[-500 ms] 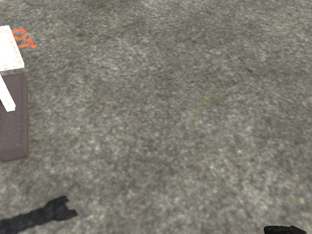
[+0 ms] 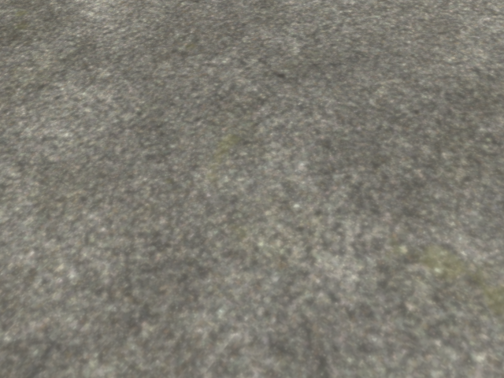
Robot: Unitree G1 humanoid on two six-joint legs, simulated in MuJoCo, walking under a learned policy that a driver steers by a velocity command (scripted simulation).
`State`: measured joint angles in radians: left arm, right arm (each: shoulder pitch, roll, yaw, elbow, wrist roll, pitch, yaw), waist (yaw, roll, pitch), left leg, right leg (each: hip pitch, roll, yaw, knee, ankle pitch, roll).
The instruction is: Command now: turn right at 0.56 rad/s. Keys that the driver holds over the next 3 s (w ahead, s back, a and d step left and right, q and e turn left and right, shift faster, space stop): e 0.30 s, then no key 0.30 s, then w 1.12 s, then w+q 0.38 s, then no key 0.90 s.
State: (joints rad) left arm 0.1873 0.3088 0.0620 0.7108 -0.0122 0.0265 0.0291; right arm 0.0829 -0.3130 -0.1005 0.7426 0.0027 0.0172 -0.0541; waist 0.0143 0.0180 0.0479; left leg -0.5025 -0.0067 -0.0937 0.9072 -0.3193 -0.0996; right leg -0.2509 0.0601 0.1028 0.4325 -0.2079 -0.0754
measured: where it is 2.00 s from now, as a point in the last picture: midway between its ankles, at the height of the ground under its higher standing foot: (333, 311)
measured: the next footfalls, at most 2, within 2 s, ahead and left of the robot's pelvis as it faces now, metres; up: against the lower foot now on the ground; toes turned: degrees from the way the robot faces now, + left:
left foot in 0.22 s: +0.08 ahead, +0.15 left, +0.00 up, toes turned -15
right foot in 0.60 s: +0.00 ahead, -0.11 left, +0.00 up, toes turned -14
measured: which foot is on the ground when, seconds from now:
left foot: up 0.00-0.20, down 0.22-0.60, up 0.62-1.00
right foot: down 0.00-0.22, up 0.24-0.58, down 0.60-1.00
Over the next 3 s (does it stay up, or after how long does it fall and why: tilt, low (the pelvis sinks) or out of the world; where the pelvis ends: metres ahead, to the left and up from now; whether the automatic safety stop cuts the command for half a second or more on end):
stays up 0.89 -0.17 -0.01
